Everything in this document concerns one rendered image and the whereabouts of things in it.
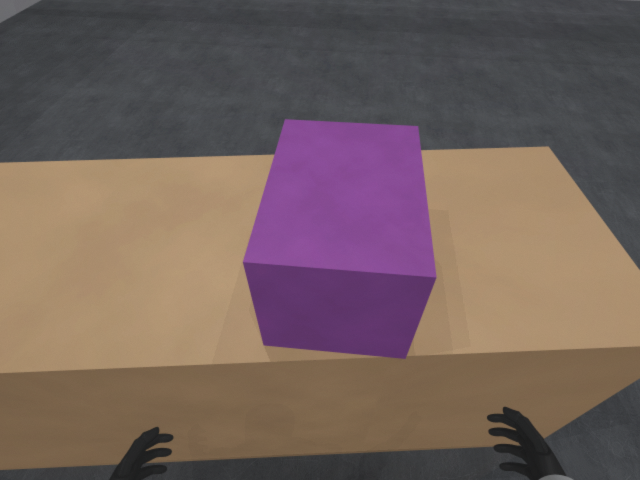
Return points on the robot left hand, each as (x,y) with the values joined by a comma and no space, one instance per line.
(130,466)

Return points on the robot right hand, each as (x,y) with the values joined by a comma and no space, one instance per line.
(540,459)

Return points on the pedestal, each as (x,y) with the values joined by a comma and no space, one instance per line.
(125,306)

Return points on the carton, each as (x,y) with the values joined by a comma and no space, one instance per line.
(340,258)

